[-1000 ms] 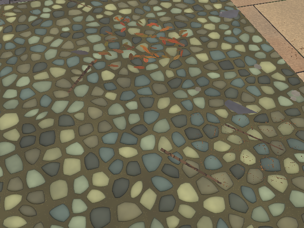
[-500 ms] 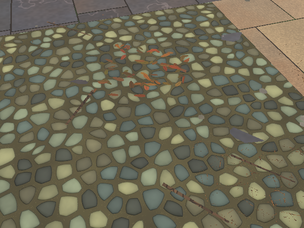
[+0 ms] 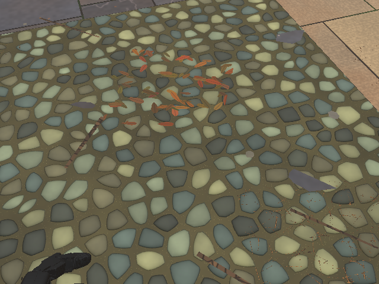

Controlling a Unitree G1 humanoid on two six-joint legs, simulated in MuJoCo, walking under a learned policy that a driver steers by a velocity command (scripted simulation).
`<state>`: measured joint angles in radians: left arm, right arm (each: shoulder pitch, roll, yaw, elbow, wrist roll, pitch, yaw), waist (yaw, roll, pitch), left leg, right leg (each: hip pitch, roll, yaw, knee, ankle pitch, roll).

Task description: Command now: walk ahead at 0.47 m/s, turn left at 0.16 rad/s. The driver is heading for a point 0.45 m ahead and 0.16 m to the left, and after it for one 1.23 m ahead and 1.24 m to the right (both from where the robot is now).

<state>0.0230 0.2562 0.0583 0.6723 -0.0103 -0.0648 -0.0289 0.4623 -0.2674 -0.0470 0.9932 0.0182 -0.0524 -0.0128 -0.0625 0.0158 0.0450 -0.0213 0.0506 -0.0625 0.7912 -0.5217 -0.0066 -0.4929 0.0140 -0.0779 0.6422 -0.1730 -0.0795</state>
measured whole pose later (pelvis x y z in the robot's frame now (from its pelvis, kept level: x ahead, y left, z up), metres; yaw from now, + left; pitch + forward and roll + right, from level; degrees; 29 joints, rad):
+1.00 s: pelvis +0.37 +0.08 +0.04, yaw +6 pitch +2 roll +1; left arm 0.19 0.27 0.09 0.90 -0.02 0.00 0.01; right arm 0.17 -0.26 -0.08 0.85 -0.01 -0.06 -0.03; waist 0.00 0.00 -0.01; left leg -0.15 0.01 0.20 0.27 -0.15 0.04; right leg -0.51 -0.11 0.01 0.82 -0.27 0.02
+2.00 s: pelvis +0.86 -0.06 +0.03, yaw -30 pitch +1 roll +3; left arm 0.12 0.29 0.07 0.67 -0.03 -0.03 -0.03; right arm 0.28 -0.29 -0.08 0.89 0.00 -0.09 0.00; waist -0.09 -0.04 0.05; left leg 0.02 -0.01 0.21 0.23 -0.26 0.00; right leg -0.69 -0.13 0.03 0.75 -0.03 -0.02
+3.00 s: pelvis +1.27 -0.44 +0.03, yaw -65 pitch +2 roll +2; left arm 0.13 0.29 0.07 0.61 -0.02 -0.02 -0.03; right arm 0.33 -0.29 -0.07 0.85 0.00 -0.08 0.00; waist -0.09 -0.04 0.04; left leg 0.02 -0.01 0.19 0.25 -0.29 0.00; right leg -0.69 -0.10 0.03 0.77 -0.03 -0.01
